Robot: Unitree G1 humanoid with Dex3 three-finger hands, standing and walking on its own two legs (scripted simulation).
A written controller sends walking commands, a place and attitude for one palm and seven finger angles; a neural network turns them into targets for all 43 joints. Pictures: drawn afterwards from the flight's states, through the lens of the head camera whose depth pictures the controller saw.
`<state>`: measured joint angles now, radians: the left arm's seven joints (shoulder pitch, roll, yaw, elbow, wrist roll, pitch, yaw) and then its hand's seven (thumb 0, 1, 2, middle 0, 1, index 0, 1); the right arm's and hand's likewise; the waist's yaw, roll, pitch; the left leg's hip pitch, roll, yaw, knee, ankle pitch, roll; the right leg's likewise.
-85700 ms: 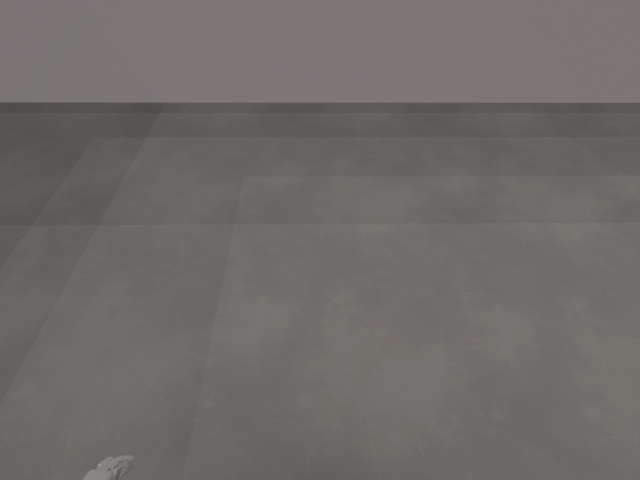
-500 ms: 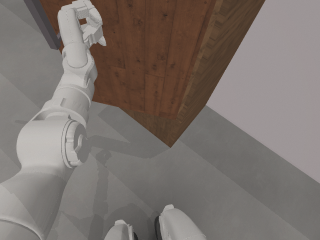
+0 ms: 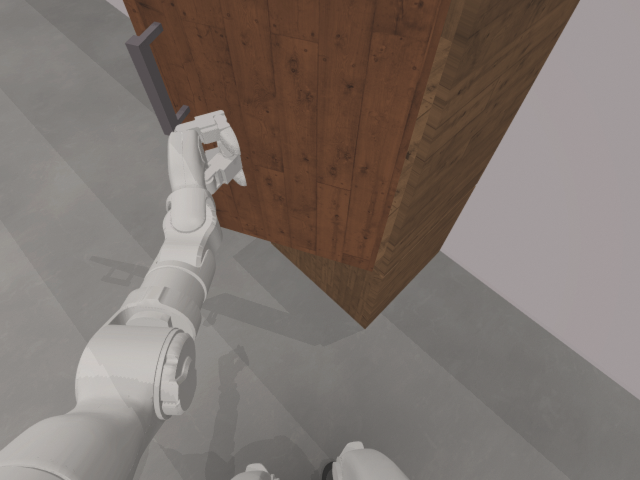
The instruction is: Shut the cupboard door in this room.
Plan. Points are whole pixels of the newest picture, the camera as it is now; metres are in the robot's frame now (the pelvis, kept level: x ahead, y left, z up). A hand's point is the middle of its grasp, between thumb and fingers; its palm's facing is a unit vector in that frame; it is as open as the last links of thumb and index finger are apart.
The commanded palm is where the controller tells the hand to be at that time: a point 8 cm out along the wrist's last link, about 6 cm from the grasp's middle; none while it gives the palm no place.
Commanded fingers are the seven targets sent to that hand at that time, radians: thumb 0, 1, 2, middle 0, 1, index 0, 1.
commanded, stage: pull the fist back off the door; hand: left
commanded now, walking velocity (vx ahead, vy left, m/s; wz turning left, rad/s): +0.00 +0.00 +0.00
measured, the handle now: (163, 83) +0.65 +0.16 +0.10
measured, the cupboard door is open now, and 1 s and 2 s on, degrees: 26 26 26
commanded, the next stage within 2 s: draw the hand back to the body in 0.12 s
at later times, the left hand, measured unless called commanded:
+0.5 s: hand (204, 177) +0.45 +0.09 +0.12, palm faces +0.08 -1.00 -0.06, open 3.1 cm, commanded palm +0.40 +0.14 +0.13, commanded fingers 0.00 0.90 0.90 -1.30 -1.50 -1.30 -1.50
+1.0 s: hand (54, 294) +0.30 +0.20 +0.15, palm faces +0.14 -0.96 -0.22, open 3.3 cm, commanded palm +0.26 +0.25 +0.18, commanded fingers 0.00 0.90 0.90 -0.78 -0.93 -0.78 -0.93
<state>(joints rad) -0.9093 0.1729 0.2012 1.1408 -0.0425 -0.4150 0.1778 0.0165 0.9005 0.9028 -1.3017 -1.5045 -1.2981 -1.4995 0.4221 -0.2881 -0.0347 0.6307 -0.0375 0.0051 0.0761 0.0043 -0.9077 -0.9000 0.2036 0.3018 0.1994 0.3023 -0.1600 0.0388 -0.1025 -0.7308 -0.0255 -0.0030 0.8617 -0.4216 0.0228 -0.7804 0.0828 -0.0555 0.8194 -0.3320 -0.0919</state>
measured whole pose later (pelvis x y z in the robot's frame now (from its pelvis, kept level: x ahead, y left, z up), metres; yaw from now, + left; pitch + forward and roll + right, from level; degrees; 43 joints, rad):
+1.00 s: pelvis +0.01 +0.03 +0.04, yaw +1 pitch -2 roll -1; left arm 0.02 0.25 0.04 0.06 -0.07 -0.08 0.03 0.02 0.90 0.90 -1.04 -1.21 -1.03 -1.21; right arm 0.16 -0.23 0.05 0.53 0.05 0.03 -0.07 0.01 -0.91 -0.90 0.20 0.30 0.20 0.30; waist 0.03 0.06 -0.03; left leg -0.16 -0.06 -0.02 0.50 -0.30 0.06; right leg -0.20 0.05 -0.04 0.47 -0.23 -0.05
